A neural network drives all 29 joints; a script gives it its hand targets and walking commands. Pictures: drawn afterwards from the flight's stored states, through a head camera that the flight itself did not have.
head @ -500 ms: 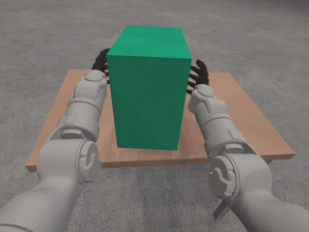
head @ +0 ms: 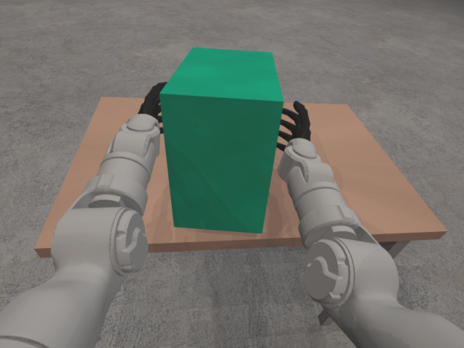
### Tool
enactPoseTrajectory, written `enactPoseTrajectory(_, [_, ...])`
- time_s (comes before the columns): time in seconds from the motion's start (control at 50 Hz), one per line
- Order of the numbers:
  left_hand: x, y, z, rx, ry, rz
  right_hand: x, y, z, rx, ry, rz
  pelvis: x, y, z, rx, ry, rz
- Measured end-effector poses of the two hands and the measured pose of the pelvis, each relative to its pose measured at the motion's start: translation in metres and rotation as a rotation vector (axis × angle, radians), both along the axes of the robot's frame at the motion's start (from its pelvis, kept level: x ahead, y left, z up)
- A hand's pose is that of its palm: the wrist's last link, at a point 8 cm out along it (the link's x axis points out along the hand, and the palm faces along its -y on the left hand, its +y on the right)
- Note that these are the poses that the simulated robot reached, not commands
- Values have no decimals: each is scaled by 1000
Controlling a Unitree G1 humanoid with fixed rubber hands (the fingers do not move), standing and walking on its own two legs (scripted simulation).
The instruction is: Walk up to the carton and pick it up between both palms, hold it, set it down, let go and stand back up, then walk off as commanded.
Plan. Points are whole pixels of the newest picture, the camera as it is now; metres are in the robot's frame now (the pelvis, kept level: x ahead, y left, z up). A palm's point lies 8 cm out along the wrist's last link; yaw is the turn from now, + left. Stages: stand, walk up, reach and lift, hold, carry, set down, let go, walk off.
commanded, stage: set down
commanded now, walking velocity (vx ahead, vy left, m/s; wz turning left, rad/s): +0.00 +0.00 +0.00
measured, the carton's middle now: (225, 135) +0.48 -0.01 +0.15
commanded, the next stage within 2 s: none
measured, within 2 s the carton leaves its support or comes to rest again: neither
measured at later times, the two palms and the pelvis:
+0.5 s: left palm (150, 130) +0.46 +0.13 +0.17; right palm (292, 154) +0.41 -0.13 +0.16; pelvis +0.00 +0.00 +0.00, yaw +0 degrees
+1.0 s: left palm (154, 135) +0.46 +0.12 +0.16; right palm (292, 163) +0.40 -0.13 +0.14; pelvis +0.01 +0.00 +0.00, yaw +0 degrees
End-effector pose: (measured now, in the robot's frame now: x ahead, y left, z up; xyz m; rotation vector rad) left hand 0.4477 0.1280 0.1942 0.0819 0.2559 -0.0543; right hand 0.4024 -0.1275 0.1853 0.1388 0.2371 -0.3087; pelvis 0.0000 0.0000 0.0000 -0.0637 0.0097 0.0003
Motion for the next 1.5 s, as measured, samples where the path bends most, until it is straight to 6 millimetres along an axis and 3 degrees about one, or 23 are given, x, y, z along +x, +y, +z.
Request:
enactPoseTrajectory(0.76, [13, -3, -33, -9, 31, -53, 3, -2, -39, -10, 26, -27, 5, 0, 0, 1, 45, -3])
enactPoseTrajectory(1.5, [14, -1, -42, -41, -5, -125, -2, -4, -50, -29, -22, -34, 2, 1, -1, 6, 36, 1])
